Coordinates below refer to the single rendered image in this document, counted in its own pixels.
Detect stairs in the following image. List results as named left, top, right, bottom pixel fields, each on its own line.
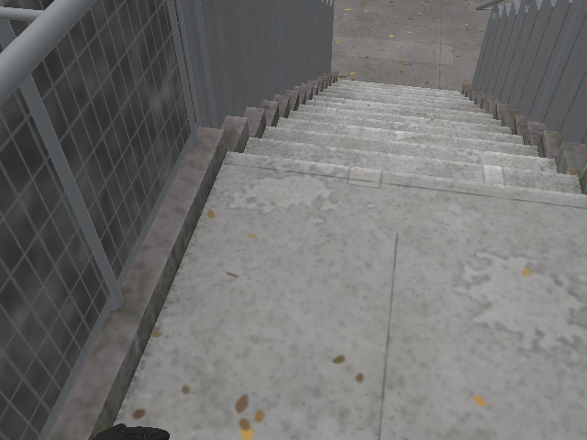
left=243, top=79, right=582, bottom=194

